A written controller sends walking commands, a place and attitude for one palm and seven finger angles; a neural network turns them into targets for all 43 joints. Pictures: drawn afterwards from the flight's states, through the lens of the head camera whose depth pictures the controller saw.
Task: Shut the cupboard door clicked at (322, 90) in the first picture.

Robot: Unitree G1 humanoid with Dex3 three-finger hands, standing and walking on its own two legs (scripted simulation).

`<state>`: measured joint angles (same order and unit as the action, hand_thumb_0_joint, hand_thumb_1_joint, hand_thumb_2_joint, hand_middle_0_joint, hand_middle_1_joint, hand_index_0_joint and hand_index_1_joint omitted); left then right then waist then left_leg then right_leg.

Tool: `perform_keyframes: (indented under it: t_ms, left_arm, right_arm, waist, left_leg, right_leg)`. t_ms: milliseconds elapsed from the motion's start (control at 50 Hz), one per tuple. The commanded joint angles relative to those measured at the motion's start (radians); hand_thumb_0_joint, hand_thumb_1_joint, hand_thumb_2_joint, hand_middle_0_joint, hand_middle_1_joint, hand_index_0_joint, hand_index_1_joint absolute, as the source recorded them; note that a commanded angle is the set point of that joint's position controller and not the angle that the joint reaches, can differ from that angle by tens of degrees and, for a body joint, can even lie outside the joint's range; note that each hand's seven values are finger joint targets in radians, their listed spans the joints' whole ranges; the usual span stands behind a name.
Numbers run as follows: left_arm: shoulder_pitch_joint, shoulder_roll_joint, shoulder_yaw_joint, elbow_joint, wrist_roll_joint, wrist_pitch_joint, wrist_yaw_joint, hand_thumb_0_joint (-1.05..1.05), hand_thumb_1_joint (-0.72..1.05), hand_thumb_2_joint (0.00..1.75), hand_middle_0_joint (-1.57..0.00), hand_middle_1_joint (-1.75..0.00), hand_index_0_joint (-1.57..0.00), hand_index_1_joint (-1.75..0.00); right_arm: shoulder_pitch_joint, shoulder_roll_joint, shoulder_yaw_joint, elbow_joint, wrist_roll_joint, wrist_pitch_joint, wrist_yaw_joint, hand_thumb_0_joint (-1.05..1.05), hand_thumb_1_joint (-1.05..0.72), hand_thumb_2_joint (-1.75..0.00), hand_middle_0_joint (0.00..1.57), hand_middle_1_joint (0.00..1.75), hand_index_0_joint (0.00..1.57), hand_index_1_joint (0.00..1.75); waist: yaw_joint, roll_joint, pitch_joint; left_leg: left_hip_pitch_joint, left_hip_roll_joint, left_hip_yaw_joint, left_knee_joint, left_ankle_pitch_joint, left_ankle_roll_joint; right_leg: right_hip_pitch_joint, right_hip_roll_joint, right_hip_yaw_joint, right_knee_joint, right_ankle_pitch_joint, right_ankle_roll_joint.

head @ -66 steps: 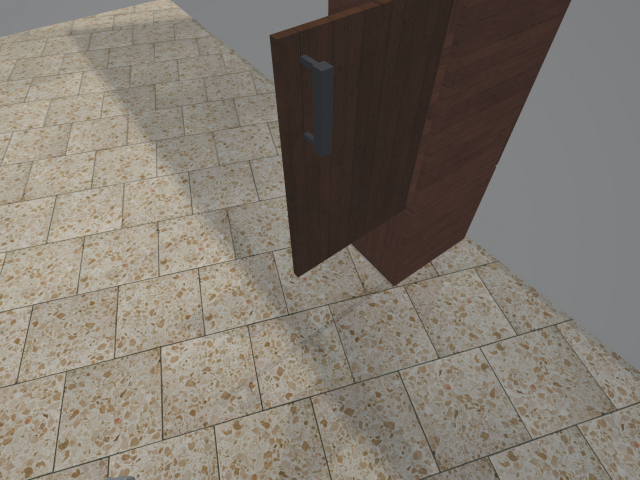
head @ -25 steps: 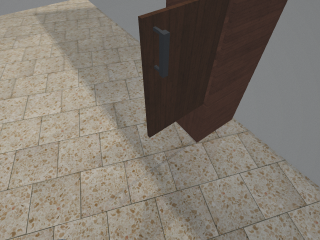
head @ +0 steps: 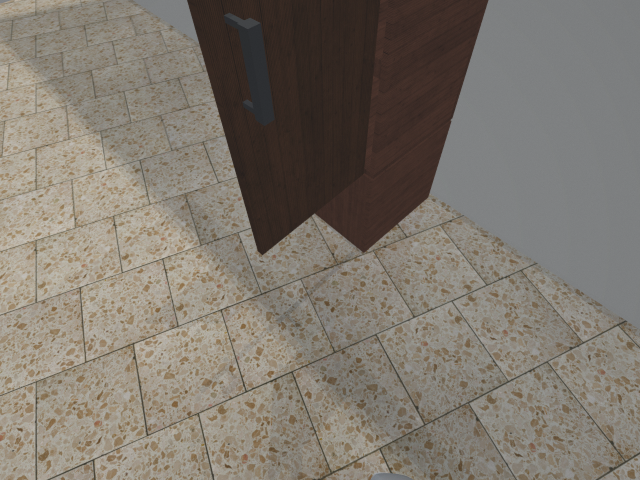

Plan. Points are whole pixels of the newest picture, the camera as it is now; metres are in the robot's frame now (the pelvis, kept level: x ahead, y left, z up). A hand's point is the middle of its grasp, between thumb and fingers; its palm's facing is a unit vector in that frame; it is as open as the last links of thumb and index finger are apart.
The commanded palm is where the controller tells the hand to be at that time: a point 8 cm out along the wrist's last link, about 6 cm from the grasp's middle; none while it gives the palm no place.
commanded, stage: walk around to get in front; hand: left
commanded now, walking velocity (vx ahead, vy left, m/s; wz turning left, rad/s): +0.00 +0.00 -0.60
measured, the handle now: (249, 71) +0.63 +0.16 +0.14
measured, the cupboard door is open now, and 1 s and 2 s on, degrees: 92 92 92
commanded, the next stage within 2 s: none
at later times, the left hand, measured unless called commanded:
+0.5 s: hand out of the picture +0.08 +0.19 -0.16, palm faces -0.16 -0.95 -0.25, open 7.4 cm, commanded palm none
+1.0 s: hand (261, 431) +0.19 +0.11 -0.16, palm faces -0.54 -0.79 -0.27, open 7.4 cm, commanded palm none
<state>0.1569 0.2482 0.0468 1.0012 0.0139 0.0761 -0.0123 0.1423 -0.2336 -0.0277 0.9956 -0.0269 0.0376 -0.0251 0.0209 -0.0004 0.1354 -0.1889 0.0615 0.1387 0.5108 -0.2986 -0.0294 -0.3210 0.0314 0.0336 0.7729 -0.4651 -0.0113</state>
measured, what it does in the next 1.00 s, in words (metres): steps on the spot, turning right: left foot, then right foot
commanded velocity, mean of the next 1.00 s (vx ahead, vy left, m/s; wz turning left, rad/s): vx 0.00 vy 0.00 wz -0.60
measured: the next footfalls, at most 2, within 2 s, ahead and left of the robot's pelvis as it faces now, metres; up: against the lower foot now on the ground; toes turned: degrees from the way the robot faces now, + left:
left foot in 0.52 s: +0.06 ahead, +0.14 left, +0.00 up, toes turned -18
right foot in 0.82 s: -0.02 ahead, -0.15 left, +0.00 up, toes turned -29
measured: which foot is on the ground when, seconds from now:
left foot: down 0.00-0.04, up 0.06-0.50, down 0.52-0.82, up 0.84-1.00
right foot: down 0.00-0.52, up 0.54-0.80, down 0.82-1.00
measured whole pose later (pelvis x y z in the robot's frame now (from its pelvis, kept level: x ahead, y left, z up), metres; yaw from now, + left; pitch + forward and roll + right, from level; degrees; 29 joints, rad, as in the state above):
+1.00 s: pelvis +0.01 -0.02 +0.00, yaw -34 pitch +2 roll +1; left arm 0.16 0.25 0.07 0.89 0.03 0.05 0.00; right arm 0.14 -0.27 -0.05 0.88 0.00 0.05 -0.02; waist 0.00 -0.03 0.13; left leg -0.44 0.06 0.05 0.96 -0.51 -0.07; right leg -0.34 0.01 0.09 0.57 -0.27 0.00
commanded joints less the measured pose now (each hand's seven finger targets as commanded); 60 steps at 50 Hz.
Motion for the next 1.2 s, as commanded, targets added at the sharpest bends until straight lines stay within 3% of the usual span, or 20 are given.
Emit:
perform_keyframes:
  t_ms: [0, 20, 40, 80, 160, 420, 460, 500, 540, 620, 740, 760, 800, 840, 880, 1020, 1040, 1080, 1120, 1180]
  left_arm:
    - [0.192, 0.165, 0.063, -0.054, 0.014, -0.036, 0.001, 0.0, 0.9, 0.9, -0.2, -0.3, -0.2, -0.3]
    - [0.207, 0.287, 0.086, -0.06, 0.03, -0.051, 0.02, 0.0, 0.9, 0.9, -0.2, -0.3, -0.2, -0.3]
    - [0.201, 0.282, 0.085, -0.061, 0.012, -0.048, 0.033, 0.0, 0.9, 0.9, -0.2, -0.3, -0.2, -0.3]
    - [0.095, 0.215, 0.077, -0.101, 0.012, -0.048, 0.04, 0.0, 0.9, 0.9, -0.2, -0.3, -0.2, -0.3]
    - [0.126, 0.153, 0.07, -0.102, 0.005, -0.067, 0.053, 0.0, 0.9, 0.9, -0.2, -0.3, -0.2, -0.3]
    - [0.1, 0.172, 0.086, -0.115, 0.015, -0.048, 0.044, 0.0, 0.9, 0.9, -0.2, -0.3, -0.2, -0.3]
    - [0.053, 0.136, 0.075, -0.133, 0.004, -0.044, 0.041, 0.0, 0.9, 0.9, -0.2, -0.3, -0.2, -0.3]
    - [0.027, 0.093, 0.063, -0.173, -0.005, -0.045, 0.019, 0.0, 0.9, 0.9, -0.2, -0.3, -0.2, -0.3]
    - [0.036, 0.102, 0.079, -0.202, 0.012, -0.05, 0.0, 0.0, 0.9, 0.9, -0.2, -0.3, -0.2, -0.3]
    - [0.009, 0.09, 0.072, -0.185, 0.012, -0.026, -0.022, 0.0, 0.9, 0.9, -0.2, -0.3, -0.2, -0.3]
    - [0.016, 0.086, 0.057, -0.181, 0.004, -0.046, -0.037, 0.0, 0.9, 0.9, -0.2, -0.3, -0.2, -0.3]
    - [0.08, 0.117, 0.065, -0.165, 0.005, -0.052, -0.033, 0.0, 0.9, 0.9, -0.2, -0.3, -0.2, -0.3]
    - [0.21, 0.319, 0.103, -0.129, 0.015, -0.067, 0.001, 0.0, 0.9, 0.9, -0.2, -0.3, -0.2, -0.3]
    - [0.129, 0.297, 0.092, -0.15, 0.007, -0.052, 0.017, 0.0, 0.9, 0.9, -0.2, -0.3, -0.2, -0.3]
    - [0.013, 0.224, 0.082, -0.178, 0.019, -0.051, 0.031, 0.0, 0.9, 0.9, -0.2, -0.3, -0.2, -0.3]
    - [-0.017, 0.204, 0.07, -0.174, 0.007, -0.043, 0.023, 0.0, 0.9, 0.9, -0.2, -0.3, -0.2, -0.3]
    - [-0.036, 0.175, 0.061, -0.187, -0.001, -0.037, 0.019, 0.0, 0.9, 0.9, -0.2, -0.3, -0.2, -0.3]
    - [-0.027, 0.093, 0.044, -0.22, -0.01, -0.03, 0.006, 0.0, 0.9, 0.9, -0.2, -0.3, -0.2, -0.3]
    - [-0.04, 0.12, 0.058, -0.218, 0.008, -0.032, -0.009, 0.0, 0.9, 0.9, -0.2, -0.3, -0.2, -0.3]
    - [-0.058, 0.083, 0.056, -0.202, 0.009, -0.019, -0.029, 0.0, 0.9, 0.9, -0.2, -0.3, -0.2, -0.3]
  right_arm:
    - [-0.105, -0.196, -0.065, -0.112, 0.006, -0.007, -0.023, 0.0, -0.9, -0.9, 0.2, 0.3, 0.2, 0.3]
    - [-0.083, -0.102, -0.052, -0.146, 0.02, -0.002, -0.017, 0.0, -0.9, -0.9, 0.2, 0.3, 0.2, 0.3]
    - [-0.077, -0.127, -0.057, -0.136, 0.02, 0.011, -0.014, 0.0, -0.9, -0.9, 0.2, 0.3, 0.2, 0.3]
    - [-0.052, -0.117, -0.06, -0.119, 0.021, 0.011, -0.007, 0.0, -0.9, -0.9, 0.2, 0.3, 0.2, 0.3]
    - [-0.062, -0.077, -0.052, -0.116, 0.02, 0.002, -0.009, 0.0, -0.9, -0.9, 0.2, 0.3, 0.2, 0.3]
    - [-0.064, -0.064, -0.05, -0.15, 0.038, -0.014, -0.021, 0.0, -0.9, -0.9, 0.2, 0.3, 0.2, 0.3]
    - [0.031, -0.1, -0.058, -0.12, 0.034, -0.026, -0.029, 0.0, -0.9, -0.9, 0.2, 0.3, 0.2, 0.3]
    - [0.058, -0.25, -0.078, -0.144, 0.006, -0.035, -0.039, 0.0, -0.9, -0.9, 0.2, 0.3, 0.2, 0.3]
    - [-0.026, -0.223, -0.064, -0.2, -0.01, -0.033, -0.043, 0.0, -0.9, -0.9, 0.2, 0.3, 0.2, 0.3]
    - [-0.025, -0.171, -0.056, -0.192, -0.016, -0.039, -0.035, 0.0, -0.9, -0.9, 0.2, 0.3, 0.2, 0.3]
    - [0.057, -0.226, -0.076, -0.172, -0.006, -0.028, -0.016, 0.0, -0.9, -0.9, 0.2, 0.3, 0.2, 0.3]
    - [0.038, -0.218, -0.077, -0.185, 0.001, -0.025, -0.01, 0.0, -0.9, -0.9, 0.2, 0.3, 0.2, 0.3]
    - [-0.036, -0.09, -0.045, -0.263, 0.023, -0.02, -0.003, 0.0, -0.9, -0.9, 0.2, 0.3, 0.2, 0.3]
    - [-0.024, -0.109, -0.04, -0.248, 0.03, -0.01, -0.002, 0.0, -0.9, -0.9, 0.2, 0.3, 0.2, 0.3]
    - [-0.006, -0.124, -0.047, -0.209, 0.021, -0.01, -0.001, 0.0, -0.9, -0.9, 0.2, 0.3, 0.2, 0.3]
    - [0.119, -0.085, -0.037, -0.149, 0.028, -0.023, -0.007, 0.0, -0.9, -0.9, 0.2, 0.3, 0.2, 0.3]
    - [0.163, -0.119, -0.043, -0.134, 0.025, -0.03, -0.013, 0.0, -0.9, -0.9, 0.2, 0.3, 0.2, 0.3]
    - [0.193, -0.282, -0.071, -0.15, -0.005, -0.045, -0.023, 0.0, -0.9, -0.9, 0.2, 0.3, 0.2, 0.3]
    - [0.124, -0.236, -0.054, -0.178, -0.013, -0.05, -0.019, 0.0, -0.9, -0.9, 0.2, 0.3, 0.2, 0.3]
    - [0.073, -0.189, -0.045, -0.179, -0.016, -0.047, -0.023, 0.0, -0.9, -0.9, 0.2, 0.3, 0.2, 0.3]
  waist:
    - [0.098, -0.041, -0.132]
    - [0.083, -0.401, -0.134]
    - [0.078, -0.303, -0.12]
    - [0.016, -0.177, -0.113]
    - [0.01, -0.085, -0.221]
    - [-0.005, -0.129, -0.222]
    - [-0.056, -0.041, -0.241]
    - [-0.063, 0.327, -0.196]
    - [-0.007, 0.12, -0.123]
    - [0.0, 0.233, -0.132]
    - [-0.016, 0.213, -0.199]
    - [0.02, 0.167, -0.207]
    - [0.092, -0.332, -0.25]
    - [0.055, -0.274, -0.158]
    - [-0.001, -0.265, -0.188]
    - [-0.056, -0.141, -0.222]
    - [-0.081, -0.075, -0.225]
    - [-0.082, 0.338, -0.21]
    - [-0.046, 0.128, -0.151]
    - [-0.021, 0.238, -0.105]
  left_leg:
    - [-0.16, 0.153, -0.063, 0.184, 0.161, 0.05]
    - [-0.353, -0.06, -0.017, 0.494, -0.311, -0.03]
    - [-0.344, -0.048, -0.173, 0.635, -0.339, -0.013]
    - [-0.36, -0.009, -0.182, 0.705, -0.227, -0.02]
    - [-0.368, -0.008, -0.176, 0.622, -0.13, -0.044]
    - [-0.13, -0.067, -0.177, 0.136, -0.098, -0.021]
    - [0.165, 0.0, -0.199, -0.12, 0.068, -0.01]
    - [0.208, 0.439, -0.594, -0.264, 0.249, 0.181]
    - [-0.026, 0.425, -0.455, -0.221, 0.349, 0.247]
    - [0.033, 0.238, -0.195, -0.122, 0.534, 0.155]
    - [0.045, 0.219, -0.084, 0.036, 0.55, 0.076]
    - [-0.04, 0.196, -0.057, 0.131, 0.467, 0.041]
    - [-0.396, -0.013, -0.023, 0.616, -0.383, -0.051]
    - [-0.42, 0.053, -0.153, 0.705, -0.341, -0.031]
    - [-0.352, 0.043, -0.137, 0.621, -0.249, -0.04]
    - [-0.041, -0.04, -0.067, 0.073, 0.009, -0.038]
    - [0.091, 0.002, -0.097, -0.06, 0.063, -0.024]
    - [0.127, 0.444, -0.566, -0.273, 0.142, 0.164]
    - [-0.037, 0.41, -0.445, -0.257, 0.193, 0.217]
    - [-0.004, 0.276, -0.181, -0.167, 0.437, 0.142]
  right_leg:
    - [0.198, -0.116, 0.102, -0.307, 0.326, -0.02]
    - [0.217, -0.375, 0.542, -0.517, 0.562, -0.1]
    - [0.168, -0.382, 0.541, -0.506, 0.614, -0.141]
    - [0.119, -0.309, 0.468, -0.47, 0.441, -0.208]
    - [0.283, -0.245, 0.365, -0.375, 0.811, -0.174]
    - [0.173, -0.182, 0.477, -0.348, 0.757, -0.152]
    - [-0.048, -0.093, 0.393, -0.275, 0.511, -0.066]
    - [-0.298, 0.054, 0.063, 0.136, -0.175, 0.056]
    - [-0.24, -0.025, 0.024, 0.368, -0.114, 0.079]
    - [-0.243, -0.039, -0.032, 0.312, -0.027, 0.082]
    - [0.045, 0.003, -0.158, -0.148, 0.164, 0.038]
    - [0.178, -0.012, -0.137, -0.262, 0.314, 0.02]
    - [0.356, -0.443, 0.46, -0.403, 0.939, -0.188]
    - [0.179, -0.406, 0.409, -0.443, 0.501, -0.25]
    - [0.142, -0.285, 0.31, -0.385, 0.593, -0.196]
    - [0.038, -0.192, 0.284, -0.296, 0.565, -0.112]
    - [-0.071, -0.147, 0.249, -0.252, 0.432, -0.063]
    - [-0.284, 0.032, -0.001, 0.195, -0.179, 0.047]
    - [-0.232, -0.035, 0.024, 0.411, -0.093, 0.05]
    - [-0.244, -0.059, -0.04, 0.345, -0.02, 0.068]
